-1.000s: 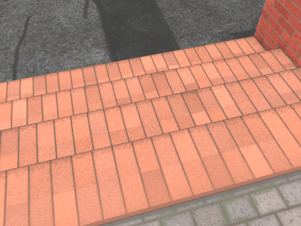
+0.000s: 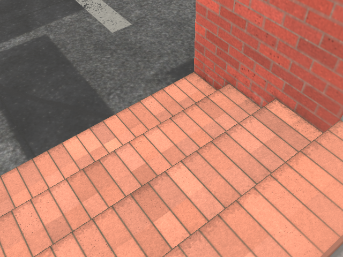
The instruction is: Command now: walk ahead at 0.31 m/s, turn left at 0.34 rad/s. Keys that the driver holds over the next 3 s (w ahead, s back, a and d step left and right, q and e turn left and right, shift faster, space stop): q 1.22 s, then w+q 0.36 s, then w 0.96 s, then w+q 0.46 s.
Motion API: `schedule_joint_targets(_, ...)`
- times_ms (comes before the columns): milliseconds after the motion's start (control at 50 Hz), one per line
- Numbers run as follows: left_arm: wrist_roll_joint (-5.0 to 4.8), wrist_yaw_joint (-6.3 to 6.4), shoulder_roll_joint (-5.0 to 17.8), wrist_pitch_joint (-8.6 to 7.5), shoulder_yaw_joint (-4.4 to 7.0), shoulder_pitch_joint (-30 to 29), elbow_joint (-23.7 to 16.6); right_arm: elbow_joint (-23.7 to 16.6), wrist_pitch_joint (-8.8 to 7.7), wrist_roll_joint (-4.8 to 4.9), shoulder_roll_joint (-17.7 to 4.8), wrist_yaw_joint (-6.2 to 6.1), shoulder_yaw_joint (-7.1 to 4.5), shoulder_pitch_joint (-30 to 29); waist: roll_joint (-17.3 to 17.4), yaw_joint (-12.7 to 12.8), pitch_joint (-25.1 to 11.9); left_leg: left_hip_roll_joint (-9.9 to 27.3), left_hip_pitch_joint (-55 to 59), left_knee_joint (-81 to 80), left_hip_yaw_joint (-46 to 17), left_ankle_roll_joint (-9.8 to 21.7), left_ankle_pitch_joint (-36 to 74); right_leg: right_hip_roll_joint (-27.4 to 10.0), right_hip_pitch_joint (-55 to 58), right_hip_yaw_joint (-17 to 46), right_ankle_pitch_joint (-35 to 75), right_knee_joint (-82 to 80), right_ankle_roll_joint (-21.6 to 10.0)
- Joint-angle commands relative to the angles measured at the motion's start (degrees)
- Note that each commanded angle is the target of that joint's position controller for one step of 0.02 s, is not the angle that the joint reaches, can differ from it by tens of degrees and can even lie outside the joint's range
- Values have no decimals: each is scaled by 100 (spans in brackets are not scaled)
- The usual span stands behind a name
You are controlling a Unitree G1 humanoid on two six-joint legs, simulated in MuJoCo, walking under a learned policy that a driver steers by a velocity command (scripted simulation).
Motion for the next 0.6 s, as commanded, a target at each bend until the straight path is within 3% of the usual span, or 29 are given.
schedule_joint_targets(20,10,139,762,-103,176,-638,-376,-309,-17,-87,-78,30,-6,144,-735,-226,-54,-31,493,-1047,239,-56,1062,-1260,-484,-6,3244,-647,-620)
schedule_joint_targets(60,-6,232,861,-24,193,-462,-272,-516,-35,-126,29,124,40,-325,-702,-17,-87,-130,563,-1722,439,4,1530,-1304,-271,-129,3420,-467,-595)
schedule_joint_targets(120,-129,321,1025,143,261,-333,-148,-758,-22,-125,-110,301,-36,-348,-718,-28,-298,-217,592,-2095,519,184,1229,-1604,246,-93,3525,-9,-562)
schedule_joint_targets(160,-221,385,1087,254,312,-481,-168,-860,39,-161,-271,369,-129,-93,-837,-219,-420,-367,892,-2057,674,340,571,-1668,253,-122,3861,608,-446)
schedule_joint_targets(180,-280,417,1075,309,316,-671,-228,-825,35,-160,-395,391,-193,193,-788,-394,-495,-487,1097,-2333,758,495,358,-1666,301,-98,4119,1123,-349)
schedule_joint_targets(200,-308,440,1016,356,301,-734,-254,-717,-4,-182,-593,365,-308,748,-544,-674,-796,-705,1840,-2893,831,687,825,-1396,207,-239,3928,2103,-143)
schedule_joint_targets(220,-184,429,958,345,271,-400,-290,-797,-22,-215,-1092,243,-452,959,359,-699,-1172,-110,2863,-3162,-235,1011,3296,-901,-554,-333,2249,3610,251)
schedule_joint_targets(240,132,333,446,337,116,307,-394,-1018,2,-244,-1546,161,-486,610,1572,-19,-1699,1133,4286,-2901,-2363,2121,5236,203,-2409,25,-2783,5624,678)
schedule_joint_targets(260,-19,229,725,316,108,328,-325,-1231,-13,-253,-1256,219,-385,595,1121,-290,-2709,1473,4564,-3502,-3463,2610,3527,253,-2760,1334,-2904,6341,639)
schedule_joint_targets(280,-206,212,1000,352,179,-237,-400,-1312,-14,-203,-923,248,-312,297,486,-406,-2120,1274,4193,-3715,-2957,2359,2488,46,-3154,1408,-2419,6411,541)
schedule_joint_targets(300,-187,260,960,407,178,-532,-448,-1306,19,-104,-703,217,-251,78,-39,-314,-1511,1025,3575,-3814,-2497,2023,1678,-127,-3310,1332,-1947,6100,507)
schedule_joint_targets(320,-123,326,947,476,189,-641,-431,-1324,73,-52,-555,174,-198,-89,-219,-213,-1124,812,2935,-3923,-2157,1801,1313,-292,-3196,1331,-1623,5711,525)
schedule_joint_targets(380,-98,374,828,576,196,-542,-413,-1441,151,-197,-588,77,-213,-283,211,-2,-916,359,2104,-4120,-1777,1558,1129,-249,-2569,1254,-1167,4881,588)
schedule_joint_targets(440,-76,435,715,594,155,-651,-388,-1448,197,-161,-739,-41,-283,-136,273,-85,-1046,267,2185,-4076,-1744,1535,1029,-192,-2546,1279,-977,4156,729)
schedule_joint_targets(500,-85,449,727,586,144,-834,-423,-1505,305,-127,-783,-144,-306,-183,394,-175,-1003,132,2100,-4137,-1912,1476,-22,-191,-2532,1364,-743,3572,802)
schedule_joint_targets(600,-131,340,759,403,134,-998,-467,-1567,463,-148,-813,-216,-334,-210,652,-332,-932,55,2048,-4095,-2303,1431,-671,-94,-2102,1370,-710,2631,749)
